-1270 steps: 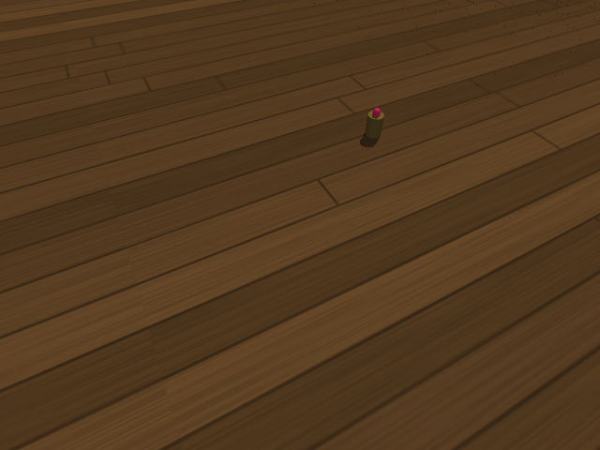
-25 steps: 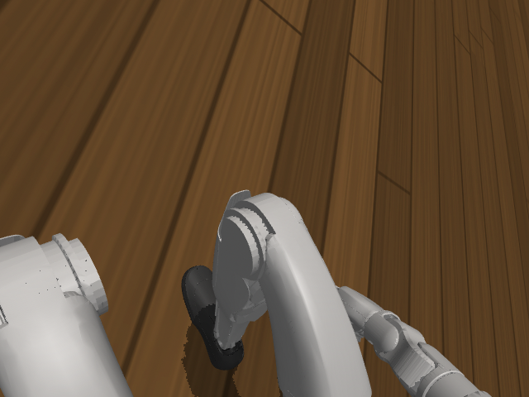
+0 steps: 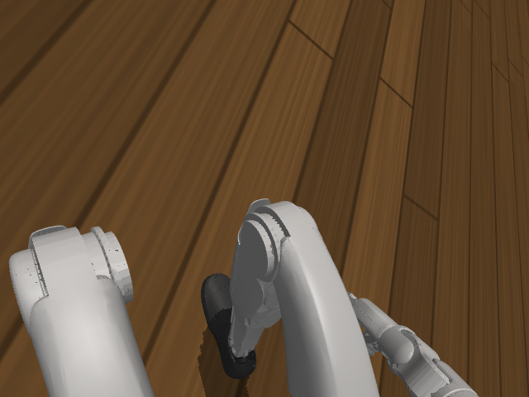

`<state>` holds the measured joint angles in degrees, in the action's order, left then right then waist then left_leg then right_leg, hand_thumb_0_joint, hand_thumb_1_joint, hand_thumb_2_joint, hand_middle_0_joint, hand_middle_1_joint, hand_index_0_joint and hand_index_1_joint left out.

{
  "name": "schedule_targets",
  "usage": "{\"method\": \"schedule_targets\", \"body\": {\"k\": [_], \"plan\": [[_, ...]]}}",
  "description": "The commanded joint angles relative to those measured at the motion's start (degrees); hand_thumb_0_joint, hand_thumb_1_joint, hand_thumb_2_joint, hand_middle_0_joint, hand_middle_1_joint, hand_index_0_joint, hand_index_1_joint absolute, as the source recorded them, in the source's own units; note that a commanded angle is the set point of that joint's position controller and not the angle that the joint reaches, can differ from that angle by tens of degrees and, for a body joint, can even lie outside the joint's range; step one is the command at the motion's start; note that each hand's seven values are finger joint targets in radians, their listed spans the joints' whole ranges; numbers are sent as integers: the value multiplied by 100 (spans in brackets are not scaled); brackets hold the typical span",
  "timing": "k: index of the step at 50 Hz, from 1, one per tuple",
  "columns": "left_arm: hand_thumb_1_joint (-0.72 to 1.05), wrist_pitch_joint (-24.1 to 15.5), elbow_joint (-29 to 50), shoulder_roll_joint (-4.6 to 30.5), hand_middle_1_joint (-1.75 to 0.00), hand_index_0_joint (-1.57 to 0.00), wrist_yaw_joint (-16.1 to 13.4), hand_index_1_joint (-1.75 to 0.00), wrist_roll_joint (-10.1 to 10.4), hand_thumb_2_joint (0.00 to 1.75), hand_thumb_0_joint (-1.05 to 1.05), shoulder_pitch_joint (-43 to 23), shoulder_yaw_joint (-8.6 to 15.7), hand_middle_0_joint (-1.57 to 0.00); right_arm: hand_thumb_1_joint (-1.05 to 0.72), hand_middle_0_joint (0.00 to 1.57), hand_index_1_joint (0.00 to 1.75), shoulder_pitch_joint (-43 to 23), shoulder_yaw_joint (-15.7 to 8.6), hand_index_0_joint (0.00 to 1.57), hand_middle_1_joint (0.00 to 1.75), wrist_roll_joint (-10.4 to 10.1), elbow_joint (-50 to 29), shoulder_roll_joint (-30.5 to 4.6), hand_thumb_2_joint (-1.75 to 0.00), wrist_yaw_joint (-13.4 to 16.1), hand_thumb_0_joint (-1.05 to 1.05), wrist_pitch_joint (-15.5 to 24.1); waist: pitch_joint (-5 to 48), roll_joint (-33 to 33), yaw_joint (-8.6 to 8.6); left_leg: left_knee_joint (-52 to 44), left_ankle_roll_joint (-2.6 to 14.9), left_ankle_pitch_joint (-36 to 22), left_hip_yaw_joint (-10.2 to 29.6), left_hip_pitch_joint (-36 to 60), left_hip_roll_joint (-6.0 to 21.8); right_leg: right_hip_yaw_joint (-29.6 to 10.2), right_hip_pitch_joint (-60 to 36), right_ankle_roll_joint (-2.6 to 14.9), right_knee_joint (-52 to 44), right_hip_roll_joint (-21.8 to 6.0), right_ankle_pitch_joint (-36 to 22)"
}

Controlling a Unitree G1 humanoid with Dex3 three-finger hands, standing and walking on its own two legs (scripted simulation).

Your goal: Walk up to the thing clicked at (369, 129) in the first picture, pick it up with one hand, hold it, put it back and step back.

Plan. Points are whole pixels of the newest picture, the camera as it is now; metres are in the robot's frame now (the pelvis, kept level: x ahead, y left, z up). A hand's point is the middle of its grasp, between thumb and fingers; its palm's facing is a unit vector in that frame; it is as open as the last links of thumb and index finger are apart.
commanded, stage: rise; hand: left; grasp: from the side
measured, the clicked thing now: out of the picture +0.43 +0.34 -0.21
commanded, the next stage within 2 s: home in 0.16 s
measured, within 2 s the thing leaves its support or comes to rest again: neither
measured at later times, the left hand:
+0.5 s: hand out of the picture +0.30 +0.47 +0.03, palm faces +0.47 -0.72 -0.51, open 17.3 cm
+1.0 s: hand out of the picture +0.23 +0.32 +0.21, palm faces +0.40 -0.79 -0.45, open 17.2 cm
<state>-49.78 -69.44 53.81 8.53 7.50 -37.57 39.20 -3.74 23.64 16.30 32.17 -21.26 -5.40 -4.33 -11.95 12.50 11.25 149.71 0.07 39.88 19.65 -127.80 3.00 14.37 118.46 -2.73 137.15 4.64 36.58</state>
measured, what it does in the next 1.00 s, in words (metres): rises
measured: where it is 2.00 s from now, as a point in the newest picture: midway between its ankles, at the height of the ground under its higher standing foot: (171, 373)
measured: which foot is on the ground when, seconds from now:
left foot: down 0.00-1.00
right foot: down 0.00-1.00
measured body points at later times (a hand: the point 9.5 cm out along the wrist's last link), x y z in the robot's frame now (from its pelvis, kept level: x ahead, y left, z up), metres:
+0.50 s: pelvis +0.01 -0.01 +0.08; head +0.20 +0.09 +0.48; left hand +0.27 +0.50 +0.06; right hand +0.21 -0.24 -0.04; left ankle +0.08 +0.13 -0.26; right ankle +0.13 -0.12 -0.26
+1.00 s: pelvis +0.06 -0.01 +0.31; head +0.17 +0.04 +0.75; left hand +0.20 +0.36 +0.24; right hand +0.30 -0.22 +0.22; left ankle +0.08 +0.13 -0.26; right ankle +0.13 -0.12 -0.26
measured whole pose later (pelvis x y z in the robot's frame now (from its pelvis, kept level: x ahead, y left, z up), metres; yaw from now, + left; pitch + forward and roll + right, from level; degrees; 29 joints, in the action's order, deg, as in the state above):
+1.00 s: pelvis +0.06 -0.01 +0.31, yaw +14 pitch +24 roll -3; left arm 7.9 -22.4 21.2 -8.6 -0.3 4.8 12.0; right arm 7.9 -0.1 -2.2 30.6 -14.6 6.5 -0.4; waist 10.5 -0.8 2.0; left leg 86.0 -1.1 33.7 3.3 -76.6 3.2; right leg 3.8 73.0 0.5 83.7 0.4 34.8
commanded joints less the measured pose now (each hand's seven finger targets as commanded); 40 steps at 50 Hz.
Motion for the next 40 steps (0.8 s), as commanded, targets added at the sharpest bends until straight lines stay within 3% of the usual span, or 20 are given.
{"method": "schedule_targets", "body": {"k": [1,2,5,6,7,8,11,12,13,15,18,22,25,26,27,30,31,33,36,40], "plan": [[-61,404,488,799,-7,-8,493,-4,258,3,0,-212,-203,-4,-88,20,30,335,-912,20,30,-339,-178,-1827,-89,179,0,12,3029,-2763,138,-2197,-1,-109,-673,1691,230,286,-1086,345,-1195,150,-471],[-61,438,940,855,-6,-7,575,-3,400,3,0,-490,-118,-3,-87,20,30,364,-965,20,30,-391,-146,-1803,-89,185,0,34,3143,-2728,66,-2156,18,-110,-687,1665,225,255,-1044,348,-1171,159,-474],[-52,527,1026,114,0,-5,753,0,694,3,0,-515,-313,-5,-84,20,30,416,-1113,20,30,-547,-171,-1692,-89,167,0,157,3297,-2390,115,-2168,49,-7,-615,1789,190,270,-832,376,-1160,148,-388],[-51,968,892,1752,-8,-7,426,-7,-519,6,0,147,20,-7,-92,20,30,613,-1544,20,30,-761,72,-1662,-91,229,0,72,3894,-2974,-433,-2607,15,-175,-815,2534,168,93,-818,424,-1357,43,-335],[-51,1114,1665,1495,-8,-7,334,-7,-434,6,0,-731,-119,-7,-93,20,30,589,-1487,20,30,-837,-80,-1537,-91,216,0,34,4034,-3369,-313,-2827,-42,-231,-726,2744,243,64,-658,441,-1260,38,-405],[-51,1250,1732,1185,-9,-7,318,-8,-443,7,0,-844,-281,-7,-93,20,30,643,-1592,20,30,-918,-50,-1485,-91,213,0,17,4259,-3520,-273,-2956,-49,-155,-724,2933,266,27,-570,454,-1250,34,-380],[-56,1801,2511,1436,-8,-8,54,-9,-640,8,0,-236,-101,-9,-97,20,30,847,-1875,20,30,-1119,-167,-1428,-92,262,0,-43,4824,-3983,-558,-3324,-100,-358,-854,3472,251,-157,-687,491,-1380,-29,-440],[-57,1918,3332,2037,-8,-9,-68,-8,-701,7,0,-752,204,-10,-99,20,30,1058,-1934,20,30,-1187,-83,-1373,-93,287,0,-88,4914,-4238,-696,-3417,-94,-352,-936,3475,219,-254,-651,522,-1413,-30,-383],[-58,2117,3326,2077,-9,-9,-139,-10,-805,8,0,-445,229,-10,-101,20,30,1095,-2018,20,30,-1230,-45,-1318,-93,306,0,-130,4929,-4293,-765,-3468,-77,-368,-1013,3540,194,-329,-619,538,-1490,-41,-368],[-53,2475,3156,1488,-6,-5,-229,-6,-895,7,0,-393,-166,-5,-90,20,30,1173,-2083,20,30,-1291,24,-1162,-90,343,0,-163,4671,-4006,-584,-3529,-45,-293,-1067,3395,179,-400,-554,550,-1618,-55,-349],[-54,2881,3295,1444,-6,-5,-445,-6,-957,6,0,85,-3,-5,-90,20,30,1291,-2259,20,30,-1394,70,-1020,-90,415,0,-192,4854,-3582,-821,-3507,7,-548,-1262,3299,79,-539,-747,561,-1895,-93,-416],[-53,3515,2332,-267,-7,-6,-532,-7,-969,7,0,1381,-782,-6,-90,20,30,1274,-2524,20,30,-1532,-108,-854,-90,414,0,-196,4638,-2400,-744,-3829,107,-403,-1348,3107,2,-591,-956,526,-2470,-131,-221],[-54,3804,3768,-479,-6,-6,-653,-6,-928,6,0,1177,-1042,-6,-89,20,30,1309,-2678,20,30,-1642,-353,-772,-90,416,0,-191,5312,-2196,-852,-4206,114,-527,-1391,3573,-31,-696,-1527,501,-2960,-160,-333],[-52,3973,3648,-476,-6,-6,-713,-6,-918,7,0,1834,-1022,-6,-89,20,30,1287,-2742,20,30,-1691,-384,-783,-90,427,0,-210,5433,-1957,-935,-4333,134,-523,-1426,3664,-45,-750,-1853,463,-3194,-159,-286],[-54,4063,4351,-614,-6,-5,-755,-6,-869,6,0,1666,-1208,-5,-89,20,30,1281,-2752,20,30,-1733,-522,-708,-90,436,0,-197,5643,-1850,-925,-4399,150,-660,-1485,3771,-56,-831,-2163,445,-3408,-174,-427],[-47,4402,5343,-56,-7,-6,-1049,-7,-853,10,0,2564,-806,-6,-89,20,30,1301,-2887,20,30,-1867,-732,-732,-90,567,0,-166,6038,-1790,-1178,-4975,168,-607,-1590,4310,-55,-1066,-3133,401,-4034,-226,-298],[-47,4511,5604,-92,-7,-6,-1134,-7,-847,10,0,2654,-808,-6,-89,20,30,1314,-2886,20,30,-1898,-776,-672,-90,613,0,-152,6106,-1707,-1179,-5113,178,-647,-1627,4487,-51,-1152,-3435,393,-4251,-233,-349],[-45,4688,5876,-379,-7,-6,-1284,-7,-856,12,0,2563,-996,-6,-89,20,30,1293,-2815,20,30,-1925,-745,-488,-90,730,0,-92,5699,-1637,-1059,-5412,198,-576,-1672,4560,-52,-1270,-3753,383,-4578,-257,-308],[-50,4889,5769,-576,-6,-6,-1504,-6,-887,9,0,2914,-1013,-6,-90,20,30,1266,-2781,20,30,-1909,-658,-329,-90,919,0,26,5477,-1725,-1098,-5800,207,-887,-1741,5037,-92,-1360,-4202,380,-4944,-271,-599],[-53,5144,5609,-1506,-6,-5,-1647,-6,-863,7,0,3449,-1636,-5,-90,20,30,1295,-2721,20,30,-1876,-639,-132,-90,1119,0,251,4868,-1885,-1002,-6426,174,-1099,-1829,5663,-124,-1442,-4666,416,-5640,-309,-760]]}}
